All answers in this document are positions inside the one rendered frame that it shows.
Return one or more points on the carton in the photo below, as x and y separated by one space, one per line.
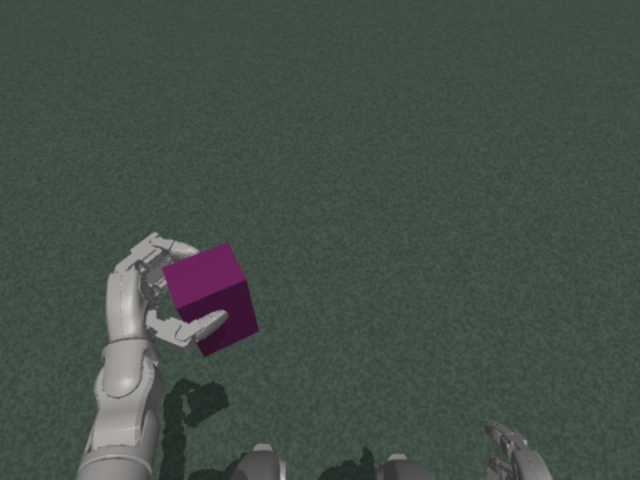
210 281

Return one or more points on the left robot hand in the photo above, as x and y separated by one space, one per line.
132 307

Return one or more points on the right robot hand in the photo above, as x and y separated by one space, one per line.
527 464

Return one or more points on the left robot arm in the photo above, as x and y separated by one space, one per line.
123 439

